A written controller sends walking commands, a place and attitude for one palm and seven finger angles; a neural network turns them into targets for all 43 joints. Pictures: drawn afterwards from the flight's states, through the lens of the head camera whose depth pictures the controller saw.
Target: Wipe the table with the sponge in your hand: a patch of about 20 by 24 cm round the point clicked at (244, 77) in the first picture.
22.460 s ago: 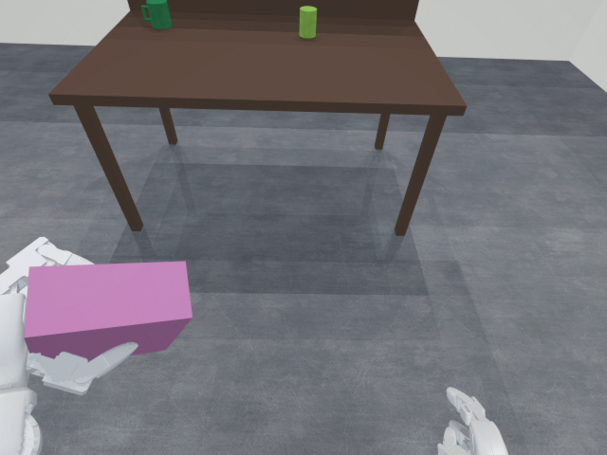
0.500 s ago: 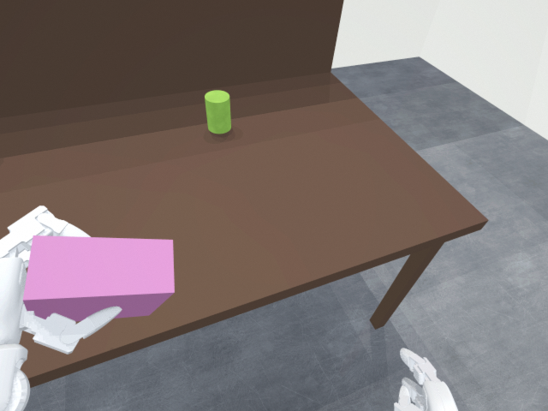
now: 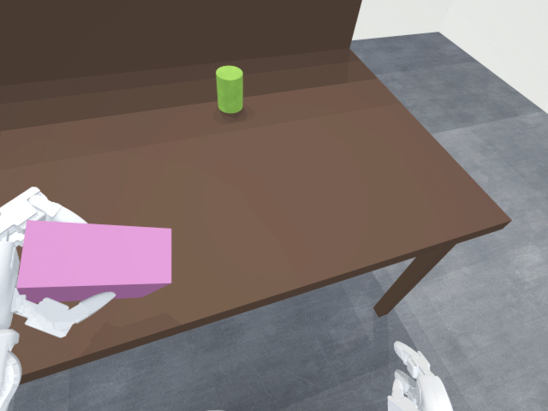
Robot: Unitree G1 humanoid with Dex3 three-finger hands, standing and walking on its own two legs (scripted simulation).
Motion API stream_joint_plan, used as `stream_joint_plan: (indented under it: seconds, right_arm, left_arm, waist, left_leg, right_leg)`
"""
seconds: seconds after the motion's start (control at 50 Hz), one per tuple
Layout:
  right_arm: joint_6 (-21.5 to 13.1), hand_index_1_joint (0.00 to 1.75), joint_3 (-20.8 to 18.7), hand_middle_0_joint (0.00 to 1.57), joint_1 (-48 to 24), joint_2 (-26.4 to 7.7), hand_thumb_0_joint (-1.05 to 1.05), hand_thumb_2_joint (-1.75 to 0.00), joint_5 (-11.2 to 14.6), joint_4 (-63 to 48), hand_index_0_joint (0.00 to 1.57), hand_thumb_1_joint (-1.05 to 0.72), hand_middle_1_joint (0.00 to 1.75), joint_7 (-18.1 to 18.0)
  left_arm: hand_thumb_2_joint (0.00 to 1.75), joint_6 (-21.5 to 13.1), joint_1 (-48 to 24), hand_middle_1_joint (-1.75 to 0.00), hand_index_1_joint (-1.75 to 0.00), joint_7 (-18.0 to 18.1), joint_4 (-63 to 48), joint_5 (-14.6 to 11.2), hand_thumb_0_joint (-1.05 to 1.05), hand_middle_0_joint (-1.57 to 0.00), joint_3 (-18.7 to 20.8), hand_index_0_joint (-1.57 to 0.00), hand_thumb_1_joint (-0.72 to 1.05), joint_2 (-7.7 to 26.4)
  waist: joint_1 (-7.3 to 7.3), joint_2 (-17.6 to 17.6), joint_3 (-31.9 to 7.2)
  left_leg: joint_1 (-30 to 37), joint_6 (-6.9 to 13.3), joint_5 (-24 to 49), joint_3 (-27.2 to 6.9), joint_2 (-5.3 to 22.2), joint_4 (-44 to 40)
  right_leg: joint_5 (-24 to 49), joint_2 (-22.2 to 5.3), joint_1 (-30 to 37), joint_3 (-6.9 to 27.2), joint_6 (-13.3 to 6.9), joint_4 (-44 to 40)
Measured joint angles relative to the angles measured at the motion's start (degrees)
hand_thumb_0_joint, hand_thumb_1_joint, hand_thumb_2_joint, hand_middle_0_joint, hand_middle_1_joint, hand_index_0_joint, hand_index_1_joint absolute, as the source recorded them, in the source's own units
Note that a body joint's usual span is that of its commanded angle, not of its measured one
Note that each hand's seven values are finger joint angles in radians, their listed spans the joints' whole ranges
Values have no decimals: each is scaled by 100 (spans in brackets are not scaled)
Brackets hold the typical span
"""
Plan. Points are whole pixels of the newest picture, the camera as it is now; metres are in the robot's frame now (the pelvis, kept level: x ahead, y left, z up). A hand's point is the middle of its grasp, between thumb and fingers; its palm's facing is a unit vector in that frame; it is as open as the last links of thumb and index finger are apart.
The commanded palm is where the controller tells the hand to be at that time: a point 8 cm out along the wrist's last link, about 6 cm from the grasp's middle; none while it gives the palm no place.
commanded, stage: come to a stop and stand still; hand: left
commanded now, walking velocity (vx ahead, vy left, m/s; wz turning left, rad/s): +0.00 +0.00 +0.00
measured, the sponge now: (117, 266) +0.24 +0.22 +0.12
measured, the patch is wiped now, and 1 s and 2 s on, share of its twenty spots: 0.00 0.00 0.00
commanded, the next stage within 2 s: look again from close up in 0.36 s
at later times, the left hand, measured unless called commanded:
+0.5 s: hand (76, 245) +0.24 +0.24 +0.16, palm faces +0.36 -0.84 -0.40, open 10.1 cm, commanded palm +0.18 +0.28 +0.18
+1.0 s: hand (42, 220) +0.25 +0.28 +0.18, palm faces +0.44 -0.78 -0.44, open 10.1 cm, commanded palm +0.17 +0.27 +0.18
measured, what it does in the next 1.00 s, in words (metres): stands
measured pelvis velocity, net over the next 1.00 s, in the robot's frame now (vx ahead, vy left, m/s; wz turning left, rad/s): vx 0.01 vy -0.01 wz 0.00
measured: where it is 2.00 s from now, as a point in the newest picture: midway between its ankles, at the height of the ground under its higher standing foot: outside the picture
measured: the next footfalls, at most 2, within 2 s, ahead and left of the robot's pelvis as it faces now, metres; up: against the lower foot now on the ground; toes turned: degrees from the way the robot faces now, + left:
none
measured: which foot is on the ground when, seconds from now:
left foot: down 0.00-1.00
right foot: down 0.00-1.00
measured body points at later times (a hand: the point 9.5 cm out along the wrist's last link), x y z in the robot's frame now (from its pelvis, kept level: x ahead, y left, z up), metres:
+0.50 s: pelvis +0.02 -0.01 +0.00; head +0.05 +0.02 +0.45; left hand +0.21 +0.29 +0.18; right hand +0.22 -0.22 -0.06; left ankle +0.05 +0.08 -0.74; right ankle +0.01 -0.16 -0.74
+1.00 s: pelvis +0.01 -0.01 +0.00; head +0.04 +0.02 +0.45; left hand +0.22 +0.32 +0.20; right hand +0.18 -0.23 -0.08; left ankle +0.05 +0.08 -0.74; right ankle +0.01 -0.16 -0.74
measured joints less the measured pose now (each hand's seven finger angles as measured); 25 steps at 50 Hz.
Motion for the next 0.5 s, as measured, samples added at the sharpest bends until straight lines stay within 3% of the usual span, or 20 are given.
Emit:
stream_joint_plan:
  seconds: [0.12,0.3,0.5]
  right_arm:
    - [-49,30,30,20,-169,50,1,-90,-36,0,20,-90,30,75]
    - [154,30,-12,20,-429,48,1,-90,-23,-186,20,-90,30,74]
    - [284,30,-43,20,-342,-74,1,-90,-13,-204,20,-90,30,-33]
  left_arm:
    - [102,-20,-45,-135,-135,125,-445,-65,-1,-74,127,-74,-49,-30]
    - [102,96,276,-135,-135,51,-575,-138,-1,-74,86,-74,-49,100]
    - [102,203,327,-135,-135,108,-514,-181,-1,-74,0,-74,-49,-35]
  waist:
    - [-45,-59,47]
    - [-156,-34,-50]
    - [-76,54,-142]
  left_leg:
    - [24,-12,-120,-54,-12,41]
    - [64,-38,-222,-67,13,55]
    - [97,-79,-177,-113,58,-1]
  right_leg:
    - [-59,-13,107,-55,63,-101]
    - [-111,10,191,-68,56,-182]
    - [-56,59,248,-111,15,-271]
